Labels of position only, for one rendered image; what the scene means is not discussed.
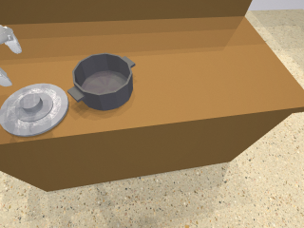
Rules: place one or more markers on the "pot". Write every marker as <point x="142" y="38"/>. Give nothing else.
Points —
<point x="103" y="81"/>

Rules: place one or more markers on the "knob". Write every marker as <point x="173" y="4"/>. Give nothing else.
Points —
<point x="31" y="102"/>

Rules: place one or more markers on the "table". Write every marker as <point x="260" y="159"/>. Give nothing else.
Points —
<point x="206" y="86"/>

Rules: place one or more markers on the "robot left hand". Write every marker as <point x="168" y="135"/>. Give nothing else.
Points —
<point x="7" y="36"/>

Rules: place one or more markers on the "lid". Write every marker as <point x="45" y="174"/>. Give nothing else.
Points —
<point x="21" y="123"/>

